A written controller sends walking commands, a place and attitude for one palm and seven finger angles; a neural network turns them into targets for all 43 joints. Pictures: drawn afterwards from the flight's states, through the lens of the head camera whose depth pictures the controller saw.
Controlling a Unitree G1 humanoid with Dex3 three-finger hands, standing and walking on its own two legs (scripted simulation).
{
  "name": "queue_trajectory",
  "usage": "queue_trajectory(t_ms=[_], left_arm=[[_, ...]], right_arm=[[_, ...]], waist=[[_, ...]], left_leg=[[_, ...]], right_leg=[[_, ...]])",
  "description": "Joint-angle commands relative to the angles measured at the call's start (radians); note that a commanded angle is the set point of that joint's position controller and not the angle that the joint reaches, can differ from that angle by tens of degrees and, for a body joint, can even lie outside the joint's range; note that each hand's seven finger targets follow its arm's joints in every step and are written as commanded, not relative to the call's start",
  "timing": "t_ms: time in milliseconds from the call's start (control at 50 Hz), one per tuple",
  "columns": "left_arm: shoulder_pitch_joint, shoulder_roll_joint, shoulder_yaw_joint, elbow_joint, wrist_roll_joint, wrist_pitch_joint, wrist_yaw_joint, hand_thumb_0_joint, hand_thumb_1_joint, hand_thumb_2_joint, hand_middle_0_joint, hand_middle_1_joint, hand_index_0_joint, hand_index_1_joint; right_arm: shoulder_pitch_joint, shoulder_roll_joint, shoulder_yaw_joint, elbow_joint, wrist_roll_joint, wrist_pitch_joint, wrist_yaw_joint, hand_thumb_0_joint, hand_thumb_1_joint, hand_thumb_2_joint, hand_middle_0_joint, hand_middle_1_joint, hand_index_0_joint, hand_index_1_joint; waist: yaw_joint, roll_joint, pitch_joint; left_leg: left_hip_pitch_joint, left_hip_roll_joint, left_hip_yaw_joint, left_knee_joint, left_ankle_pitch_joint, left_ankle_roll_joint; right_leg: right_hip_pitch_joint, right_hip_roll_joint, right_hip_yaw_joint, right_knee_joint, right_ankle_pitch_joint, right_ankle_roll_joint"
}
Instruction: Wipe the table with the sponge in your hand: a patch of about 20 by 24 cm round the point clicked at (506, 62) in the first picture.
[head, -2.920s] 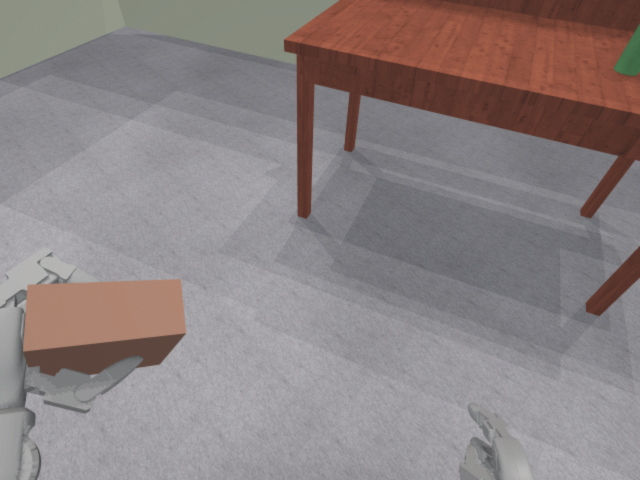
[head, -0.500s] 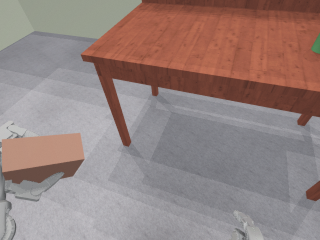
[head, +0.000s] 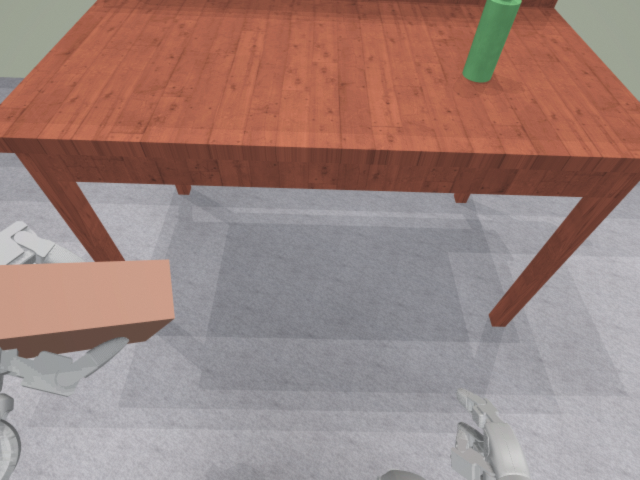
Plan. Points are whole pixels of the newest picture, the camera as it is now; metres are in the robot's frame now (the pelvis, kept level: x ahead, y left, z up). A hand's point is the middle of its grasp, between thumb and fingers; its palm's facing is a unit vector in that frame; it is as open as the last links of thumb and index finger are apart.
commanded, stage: turn to face it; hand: left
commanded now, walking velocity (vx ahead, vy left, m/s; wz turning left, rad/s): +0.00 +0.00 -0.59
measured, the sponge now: (111, 309) +0.23 +0.22 +0.15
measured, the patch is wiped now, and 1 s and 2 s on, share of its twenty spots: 0.00 0.00 0.00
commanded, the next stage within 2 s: take the last steps up to it in 0.70 s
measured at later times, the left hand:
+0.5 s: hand (229, 337) +0.21 +0.10 +0.17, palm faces +0.15 -0.83 -0.53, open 9.7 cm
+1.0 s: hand (233, 415) +0.15 +0.09 +0.16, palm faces +0.12 -0.89 -0.44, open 9.7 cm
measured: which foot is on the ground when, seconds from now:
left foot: down 0.00-0.20, up 0.22-0.68, down 0.70-1.00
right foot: up 0.00-0.16, down 0.18-0.70, up 0.72-0.96, down 0.98-1.00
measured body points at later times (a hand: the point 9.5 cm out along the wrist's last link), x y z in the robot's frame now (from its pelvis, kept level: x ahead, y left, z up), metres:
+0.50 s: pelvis -0.06 -0.08 +0.00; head -0.04 -0.10 +0.45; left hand +0.19 +0.15 +0.20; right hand +0.04 -0.37 -0.10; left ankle -0.03 +0.07 -0.66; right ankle -0.02 -0.15 -0.74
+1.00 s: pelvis -0.14 -0.06 -0.01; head -0.13 -0.07 +0.44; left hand +0.14 +0.14 +0.19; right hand -0.06 -0.30 -0.11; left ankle -0.07 +0.07 -0.74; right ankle -0.19 -0.16 -0.74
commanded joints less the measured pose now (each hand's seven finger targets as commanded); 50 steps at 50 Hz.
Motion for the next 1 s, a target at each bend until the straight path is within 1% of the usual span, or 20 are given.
queue_trajectory(t_ms=[0,80,140,160,180,200,220,260,340,560,620,660,680,700,720,760,800,920,940,980], left_arm=[[-0.045,0.15,0.072,-0.296,-0.016,-0.065,0.011,0.0,0.1,1.3,-1.2,-1.6,-1.2,-1.6],[-0.012,0.182,0.119,-0.316,-0.027,-0.07,0.017,0.0,0.1,1.3,-1.2,-1.6,-1.2,-1.6],[0.015,0.2,0.143,-0.302,-0.027,-0.071,0.021,0.0,0.1,1.3,-1.2,-1.6,-1.2,-1.6],[0.025,0.226,0.157,-0.283,-0.019,-0.071,0.023,0.0,0.1,1.3,-1.2,-1.6,-1.2,-1.6],[0.033,0.272,0.201,-0.281,-0.026,-0.075,0.034,0.0,0.1,1.3,-1.2,-1.6,-1.2,-1.6],[0.07,0.266,0.233,-0.212,-0.035,-0.062,0.042,0.0,0.1,1.3,-1.2,-1.6,-1.2,-1.6],[0.096,0.233,0.201,-0.209,-0.046,-0.046,0.034,0.0,0.1,1.3,-1.2,-1.6,-1.2,-1.6],[0.153,0.24,0.24,-0.214,-0.048,-0.046,0.04,0.0,0.1,1.3,-1.2,-1.6,-1.2,-1.6],[0.142,0.207,0.207,-0.197,-0.045,-0.067,0.044,0.0,0.1,1.3,-1.2,-1.6,-1.2,-1.6],[0.011,0.2,0.128,-0.242,-0.037,-0.075,0.036,0.0,0.1,1.3,-1.2,-1.6,-1.2,-1.6],[-0.011,0.189,0.117,-0.222,-0.023,-0.075,0.036,0.0,0.1,1.3,-1.2,-1.6,-1.2,-1.6],[-0.063,0.175,0.093,-0.241,-0.025,-0.083,0.027,0.0,0.1,1.3,-1.2,-1.6,-1.2,-1.6],[-0.093,0.162,0.085,-0.253,-0.019,-0.094,0.025,0.0,0.1,1.3,-1.2,-1.6,-1.2,-1.6],[-0.108,0.169,0.085,-0.253,-0.007,-0.098,0.027,0.0,0.1,1.3,-1.2,-1.6,-1.2,-1.6],[-0.103,0.192,0.108,-0.2,-0.001,-0.095,0.027,0.0,0.1,1.3,-1.2,-1.6,-1.2,-1.6],[-0.151,0.158,0.073,-0.214,0.003,-0.089,0.011,0.0,0.1,1.3,-1.2,-1.6,-1.2,-1.6],[-0.112,0.088,0.008,-0.152,0.007,-0.073,0.008,0.0,0.1,1.3,-1.2,-1.6,-1.2,-1.6],[-0.166,0.135,0.021,-0.186,0.019,-0.054,0.04,0.0,0.1,1.3,-1.2,-1.6,-1.2,-1.6],[-0.161,0.156,0.042,-0.186,0.022,-0.057,0.045,0.0,0.1,1.3,-1.2,-1.6,-1.2,-1.6],[-0.142,0.238,0.107,-0.197,0.012,-0.064,0.052,0.0,0.1,1.3,-1.2,-1.6,-1.2,-1.6]], right_arm=[[-0.05,-0.168,-0.064,-0.146,0.002,-0.069,-0.015,0.0,-0.9,-0.9,0.2,0.3,0.2,0.3],[-0.034,-0.165,-0.065,-0.14,-0.001,-0.093,-0.012,0.0,-0.9,-0.9,0.2,0.3,0.2,0.3],[-0.006,-0.159,-0.07,-0.126,0.01,-0.1,-0.006,0.0,-0.9,-0.9,0.2,0.3,0.2,0.3],[0.007,-0.138,-0.07,-0.124,0.011,-0.096,-0.007,0.0,-0.9,-0.9,0.2,0.3,0.2,0.3],[-0.041,-0.107,-0.049,-0.152,0.005,-0.096,-0.018,0.0,-0.9,-0.9,0.2,0.3,0.2,0.3],[-0.065,-0.104,-0.033,-0.135,-0.005,-0.095,-0.026,0.0,-0.9,-0.9,0.2,0.3,0.2,0.3],[-0.049,-0.123,-0.057,-0.12,0.01,-0.082,-0.021,0.0,-0.9,-0.9,0.2,0.3,0.2,0.3],[-0.063,-0.105,-0.038,-0.103,0.002,-0.041,-0.022,0.0,-0.9,-0.9,0.2,0.3,0.2,0.3],[-0.098,-0.12,-0.051,-0.081,-0.001,-0.01,-0.035,0.0,-0.9,-0.9,0.2,0.3,0.2,0.3],[-0.095,-0.157,-0.06,-0.104,-0.002,-0.038,-0.054,0.0,-0.9,-0.9,0.2,0.3,0.2,0.3],[-0.051,-0.149,-0.049,-0.093,-0.01,-0.036,-0.056,0.0,-0.9,-0.9,0.2,0.3,0.2,0.3],[-0.042,-0.167,-0.054,-0.109,-0.011,-0.037,-0.065,0.0,-0.9,-0.9,0.2,0.3,0.2,0.3],[-0.065,-0.184,-0.053,-0.121,-0.015,-0.04,-0.068,0.0,-0.9,-0.9,0.2,0.3,0.2,0.3],[-0.058,-0.168,-0.052,-0.122,-0.008,-0.052,-0.064,0.0,-0.9,-0.9,0.2,0.3,0.2,0.3],[-0.06,-0.136,-0.046,-0.097,-0.01,-0.063,-0.066,0.0,-0.9,-0.9,0.2,0.3,0.2,0.3],[-0.052,-0.134,-0.055,-0.097,-0.008,-0.072,-0.053,0.0,-0.9,-0.9,0.2,0.3,0.2,0.3],[-0.042,-0.161,-0.061,-0.073,0.001,-0.088,-0.046,0.0,-0.9,-0.9,0.2,0.3,0.2,0.3],[-0.068,-0.158,-0.043,-0.055,-0.004,-0.107,-0.063,0.0,-0.9,-0.9,0.2,0.3,0.2,0.3],[-0.062,-0.15,-0.044,-0.05,-0.006,-0.103,-0.064,0.0,-0.9,-0.9,0.2,0.3,0.2,0.3],[-0.087,-0.107,-0.032,-0.055,-0.007,-0.088,-0.064,0.0,-0.9,-0.9,0.2,0.3,0.2,0.3]], waist=[[-0.014,0.248,-0.139],[-0.012,0.276,-0.165],[-0.008,0.162,-0.228],[-0.018,-0.031,-0.241],[-0.001,-0.278,-0.222],[0.008,-0.282,-0.241],[-0.01,-0.302,-0.271],[-0.018,-0.19,-0.302],[-0.031,-0.125,-0.275],[0.006,-0.104,-0.197],[-0.008,-0.072,-0.224],[-0.021,0.038,-0.19],[-0.01,0.196,-0.138],[-0.002,0.273,-0.138],[-0.004,0.254,-0.124],[-0.008,0.197,-0.059],[-0.01,0.199,-0.049],[-0.027,0.174,-0.112],[-0.029,0.113,-0.128],[-0.018,-0.225,-0.108]], left_leg=[[0.067,0.244,-0.111,-0.205,0.275,0.053],[0.075,0.255,-0.084,-0.143,0.209,0.031],[0.065,0.184,-0.037,0.079,0.151,-0.019],[-0.004,0.097,-0.024,0.239,-0.034,-0.052],[-0.251,-0.033,-0.06,0.433,-0.41,-0.084],[-0.328,-0.056,-0.174,0.581,-0.4,-0.092],[-0.337,-0.054,-0.235,0.667,-0.339,-0.095],[-0.408,-0.06,-0.268,0.739,-0.256,-0.107],[-0.386,-0.086,-0.264,0.727,-0.145,-0.108],[-0.093,-0.126,-0.236,0.208,-0.222,-0.043],[0.083,-0.141,-0.205,-0.04,-0.148,-0.02],[0.17,-0.039,-0.284,-0.234,-0.144,0.018],[0.162,0.124,-0.466,-0.307,-0.129,0.086],[0.124,0.251,-0.536,-0.312,0.025,0.147],[-0.028,0.272,-0.497,-0.339,-0.051,0.166],[-0.122,0.22,-0.392,-0.308,-0.057,0.158],[-0.065,0.145,-0.273,-0.246,0.032,0.117],[-0.112,0.06,-0.282,-0.189,-0.351,0.069],[-0.152,0.024,-0.25,-0.105,-0.357,0.049],[-0.367,-0.121,-0.148,0.312,-0.306,-0.011]], right_leg=[[0.043,-0.013,-0.052,-0.096,0.016,0.015],[0.111,-0.004,-0.079,-0.232,0.005,0.012],[0.261,-0.013,-0.054,-0.449,0.224,-0.016],[0.3,-0.113,0.108,-0.521,0.44,-0.07],[0.396,-0.273,0.399,-0.524,0.906,-0.165],[0.41,-0.322,0.417,-0.514,1.039,-0.206],[0.419,-0.29,0.408,-0.515,0.991,-0.182],[0.519,-0.261,0.356,-0.463,0.962,-0.211],[0.459,-0.212,0.252,-0.513,0.858,-0.181],[0.186,-0.228,0.419,-0.718,0.114,-0.222],[0.126,-0.171,0.382,-0.708,0.031,-0.167],[0.046,-0.069,0.308,-0.574,0.015,-0.101],[-0.047,0.038,0.219,-0.405,0.014,-0.059],[-0.072,0.07,0.112,-0.157,-0.023,-0.035],[-0.025,0.056,0.111,0.067,-0.024,-0.028],[-0.008,0.042,0.107,0.157,0.008,-0.019],[0.003,0.03,0.041,0.005,-0.007,-0.014],[0.317,0.045,-0.085,-0.468,0.027,-0.027],[0.369,0.003,-0.032,-0.522,0.013,-0.053],[0.407,-0.311,0.447,-0.714,-0.129,-0.211]])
